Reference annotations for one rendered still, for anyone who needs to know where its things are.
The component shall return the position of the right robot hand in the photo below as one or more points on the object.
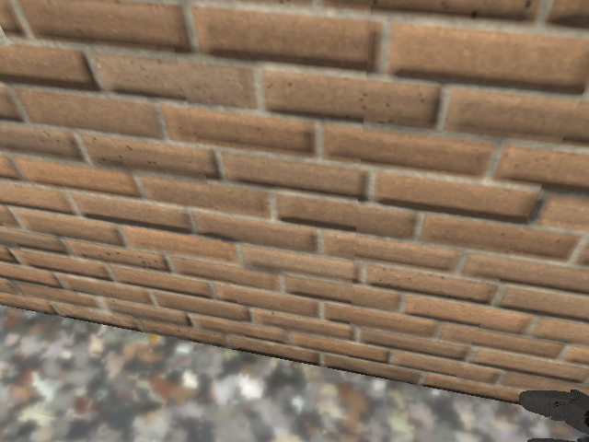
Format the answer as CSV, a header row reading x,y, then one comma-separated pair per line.
x,y
571,407

